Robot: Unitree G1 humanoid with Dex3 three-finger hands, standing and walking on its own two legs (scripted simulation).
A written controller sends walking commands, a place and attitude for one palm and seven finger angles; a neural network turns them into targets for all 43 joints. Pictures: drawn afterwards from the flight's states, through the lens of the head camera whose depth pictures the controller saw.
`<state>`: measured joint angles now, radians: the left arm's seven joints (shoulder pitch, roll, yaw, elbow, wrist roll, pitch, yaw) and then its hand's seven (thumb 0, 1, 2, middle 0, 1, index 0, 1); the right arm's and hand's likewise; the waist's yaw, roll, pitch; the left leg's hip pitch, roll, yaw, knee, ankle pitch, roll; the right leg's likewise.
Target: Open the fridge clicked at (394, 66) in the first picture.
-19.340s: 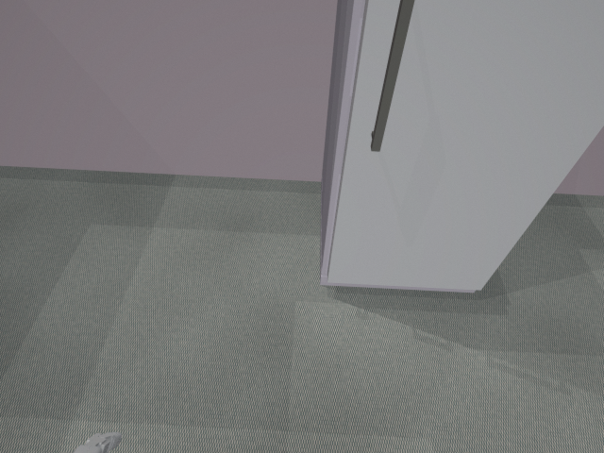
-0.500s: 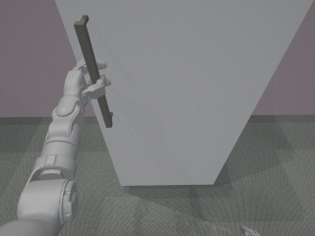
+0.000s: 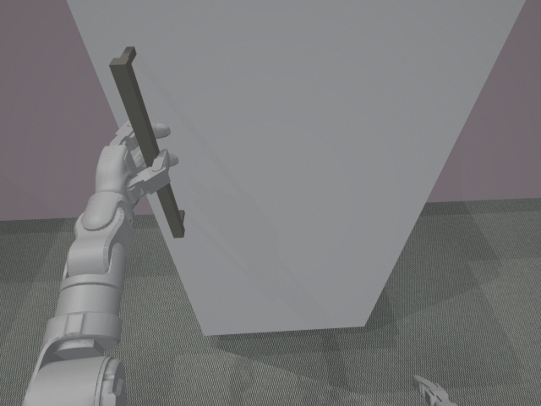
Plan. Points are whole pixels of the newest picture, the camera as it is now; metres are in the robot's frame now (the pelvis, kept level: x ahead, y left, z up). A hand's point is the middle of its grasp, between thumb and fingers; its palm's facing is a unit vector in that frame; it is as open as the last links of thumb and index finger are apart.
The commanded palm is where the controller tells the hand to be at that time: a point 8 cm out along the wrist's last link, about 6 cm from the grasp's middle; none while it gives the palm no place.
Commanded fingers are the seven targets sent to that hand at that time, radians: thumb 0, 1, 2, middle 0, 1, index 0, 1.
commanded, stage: pull the door a little, standing still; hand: left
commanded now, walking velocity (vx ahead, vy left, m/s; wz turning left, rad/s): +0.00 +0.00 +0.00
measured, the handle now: (158, 160) +0.46 +0.19 +0.14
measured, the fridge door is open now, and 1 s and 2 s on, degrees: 0 23 50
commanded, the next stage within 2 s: walk backward, drawing the door open in 0.44 s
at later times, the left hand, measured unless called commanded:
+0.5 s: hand (161, 195) +0.35 +0.16 +0.16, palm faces +0.05 -1.00 +0.00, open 6.1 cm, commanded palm +0.29 +0.20 +0.16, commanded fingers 0.00 0.90 0.90 -0.45 -1.40 -0.45 -1.40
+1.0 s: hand (183, 287) +0.22 +0.10 +0.16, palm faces +0.11 -0.97 -0.20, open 6.4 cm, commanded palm +0.18 +0.15 +0.16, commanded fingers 0.00 0.90 0.90 -0.45 -1.40 -0.45 -1.40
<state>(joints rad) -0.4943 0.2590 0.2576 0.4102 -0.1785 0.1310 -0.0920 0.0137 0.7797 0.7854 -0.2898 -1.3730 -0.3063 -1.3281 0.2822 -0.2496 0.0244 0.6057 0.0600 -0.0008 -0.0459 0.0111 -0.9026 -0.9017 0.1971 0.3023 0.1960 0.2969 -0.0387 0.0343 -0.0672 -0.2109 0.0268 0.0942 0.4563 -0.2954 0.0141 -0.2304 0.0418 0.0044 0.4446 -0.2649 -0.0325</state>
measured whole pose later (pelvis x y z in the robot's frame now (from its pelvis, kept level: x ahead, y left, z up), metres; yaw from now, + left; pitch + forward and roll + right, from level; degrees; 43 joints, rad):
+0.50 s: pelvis +0.02 +0.00 +0.00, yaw +0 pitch +2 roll +0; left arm -0.17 0.20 0.19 -0.02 -0.20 0.24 -0.07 0.01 0.77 0.78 -0.27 -1.34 -0.26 -1.31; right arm 0.24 -0.23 0.04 0.56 0.05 0.04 -0.03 0.01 -0.90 -0.90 0.20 0.30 0.20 0.30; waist 0.00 0.04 -0.09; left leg -0.15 0.01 0.08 0.43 -0.29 0.01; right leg -0.17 0.03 0.00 0.42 -0.28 -0.03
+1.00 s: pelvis -0.05 -0.03 +0.00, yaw +3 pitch +0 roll +1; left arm 0.15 0.19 0.00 -0.33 -0.04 0.00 0.09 -0.03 0.66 0.72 -0.43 -1.40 -0.28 -1.36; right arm 0.17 -0.17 0.04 0.53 -0.02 0.09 -0.06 0.01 -0.90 -0.90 0.20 0.30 0.20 0.30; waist -0.04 0.06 0.00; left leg -0.23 0.01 0.00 0.44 -0.21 -0.02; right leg -0.26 0.02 -0.08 0.48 -0.23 -0.06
